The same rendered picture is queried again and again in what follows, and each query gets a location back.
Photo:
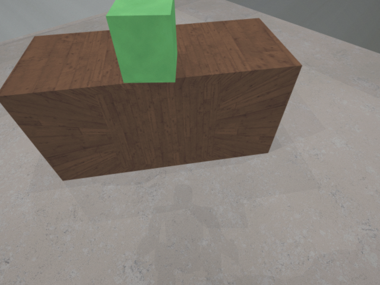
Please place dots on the pedestal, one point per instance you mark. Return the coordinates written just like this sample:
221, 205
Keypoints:
233, 82

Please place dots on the carton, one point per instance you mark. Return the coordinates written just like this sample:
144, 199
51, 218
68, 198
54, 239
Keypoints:
144, 37

